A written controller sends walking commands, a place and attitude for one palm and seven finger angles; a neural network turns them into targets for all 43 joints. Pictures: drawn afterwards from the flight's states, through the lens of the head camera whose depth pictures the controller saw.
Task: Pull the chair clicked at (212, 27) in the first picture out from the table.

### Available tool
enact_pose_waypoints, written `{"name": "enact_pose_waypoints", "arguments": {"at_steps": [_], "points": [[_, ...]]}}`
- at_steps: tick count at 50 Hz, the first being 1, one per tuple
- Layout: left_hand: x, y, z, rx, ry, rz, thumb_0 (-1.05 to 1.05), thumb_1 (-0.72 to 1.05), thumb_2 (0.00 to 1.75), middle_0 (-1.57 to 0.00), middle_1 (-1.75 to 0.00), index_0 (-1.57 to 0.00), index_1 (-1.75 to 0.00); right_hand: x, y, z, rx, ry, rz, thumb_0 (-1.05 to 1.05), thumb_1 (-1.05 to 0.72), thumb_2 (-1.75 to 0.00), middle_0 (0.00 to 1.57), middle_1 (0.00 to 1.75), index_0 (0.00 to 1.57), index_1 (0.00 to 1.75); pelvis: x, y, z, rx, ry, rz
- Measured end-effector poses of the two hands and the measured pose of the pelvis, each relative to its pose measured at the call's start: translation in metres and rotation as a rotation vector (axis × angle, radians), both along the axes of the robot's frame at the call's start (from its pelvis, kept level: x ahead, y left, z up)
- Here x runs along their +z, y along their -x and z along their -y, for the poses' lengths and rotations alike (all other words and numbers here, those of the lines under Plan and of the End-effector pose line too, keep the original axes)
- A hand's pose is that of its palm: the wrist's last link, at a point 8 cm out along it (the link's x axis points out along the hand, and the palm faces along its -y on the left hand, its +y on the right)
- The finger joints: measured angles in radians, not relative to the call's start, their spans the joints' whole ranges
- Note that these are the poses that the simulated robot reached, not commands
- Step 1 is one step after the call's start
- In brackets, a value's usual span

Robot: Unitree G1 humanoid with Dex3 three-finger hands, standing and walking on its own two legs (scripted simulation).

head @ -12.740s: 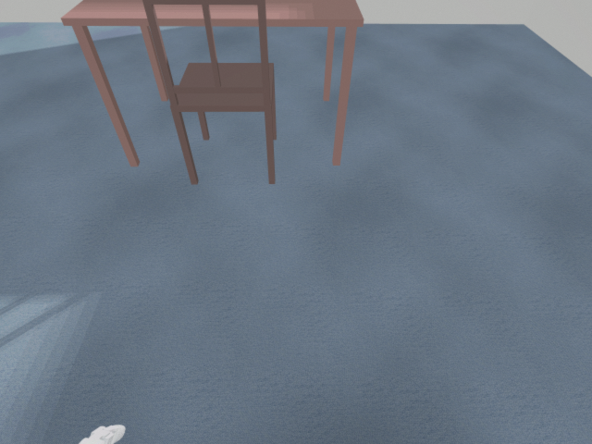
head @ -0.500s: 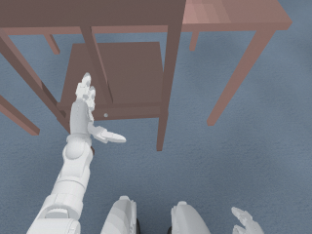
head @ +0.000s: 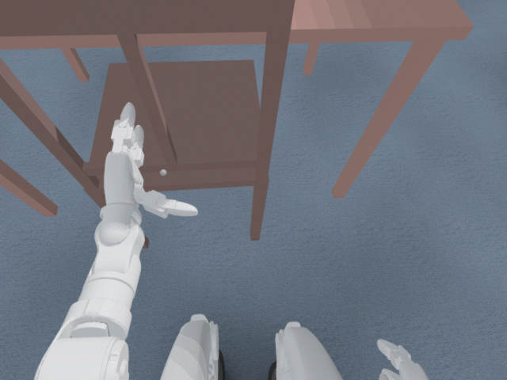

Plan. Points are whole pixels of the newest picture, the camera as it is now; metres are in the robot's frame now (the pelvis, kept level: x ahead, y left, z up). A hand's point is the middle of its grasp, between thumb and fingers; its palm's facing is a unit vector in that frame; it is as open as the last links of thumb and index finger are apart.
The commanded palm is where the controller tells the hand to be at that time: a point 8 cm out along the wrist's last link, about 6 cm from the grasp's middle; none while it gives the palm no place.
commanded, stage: push the fingers through the gap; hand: left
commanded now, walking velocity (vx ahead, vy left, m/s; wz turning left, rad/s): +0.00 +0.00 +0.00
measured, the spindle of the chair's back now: (154, 111) +0.55 +0.16 +0.04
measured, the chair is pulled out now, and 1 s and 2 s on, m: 0.00 0.00 0.00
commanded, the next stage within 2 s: hook a spindle and tug to test in 1.34 s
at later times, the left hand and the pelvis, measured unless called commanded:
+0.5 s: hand (168, 147) +0.48 +0.13 +0.04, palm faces +0.06 -1.00 -0.03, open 16.9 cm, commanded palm +0.45 +0.19 +0.03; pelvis +0.00 +0.00 +0.00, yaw -1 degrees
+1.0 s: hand (168, 122) +0.52 +0.14 +0.04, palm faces +0.07 -1.00 -0.02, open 16.9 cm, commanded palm +0.49 +0.18 +0.03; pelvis +0.00 +0.01 -0.01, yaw -2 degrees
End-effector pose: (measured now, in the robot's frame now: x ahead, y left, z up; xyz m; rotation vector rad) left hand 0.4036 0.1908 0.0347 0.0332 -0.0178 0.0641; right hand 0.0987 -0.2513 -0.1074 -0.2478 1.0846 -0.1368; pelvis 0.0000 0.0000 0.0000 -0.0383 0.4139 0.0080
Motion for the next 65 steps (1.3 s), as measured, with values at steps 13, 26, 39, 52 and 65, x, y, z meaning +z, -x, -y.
{"name": "enact_pose_waypoints", "arguments": {"at_steps": [13, 26, 39, 52, 65], "points": [[0.0, -0.025, 0.003, -0.006, 0.013, -0.028, -0.01, -0.5, 0.3, -0.06, -0.08, -0.06, -0.08, -0.004, 0.026, 0.002, -0.038, -0.003, -0.083, 0.01, -0.91, -0.9, 0.2, 0.3, 0.2, 0.3, 0.001, -0.003, -0.001, -0.007, 0.0, -0.022], [0.001, -0.05, 0.004, 0.002, 0.003, -0.025, -0.01, -0.5, 0.3, -0.06, -0.08, -0.06, -0.08, -0.007, 0.05, 0.002, -0.066, -0.004, -0.156, 0.01, -0.91, -0.9, 0.2, 0.3, 0.2, 0.3, -0.002, -0.003, -0.002, -0.013, 0.002, -0.041], [0.003, -0.073, -0.003, 0.009, 0.002, -0.016, -0.01, -0.5, 0.3, -0.06, -0.08, -0.06, -0.08, -0.008, 0.067, 0.002, -0.08, 0.008, -0.216, 0.01, -0.91, -0.9, 0.2, 0.3, 0.2, 0.3, -0.006, -0.002, -0.003, -0.012, 0.011, -0.06], [0.007, -0.097, 0.0, 0.004, 0.009, 0.01, -0.01, -0.5, 0.3, -0.06, -0.08, -0.06, -0.08, -0.008, 0.087, -0.002, -0.112, 0.011, -0.287, 0.01, -0.91, -0.9, 0.2, 0.3, 0.2, 0.3, -0.009, -0.003, -0.007, -0.018, 0.022, -0.087], [0.005, -0.087, -0.01, 0.031, 0.014, 0.018, -0.01, -0.5, 0.3, -0.06, -0.08, -0.06, -0.08, -0.003, 0.087, -0.011, -0.116, -0.004, -0.302, 0.01, -0.91, -0.9, 0.2, 0.3, 0.2, 0.3, -0.004, -0.006, -0.01, -0.02, 0.025, -0.079]]}}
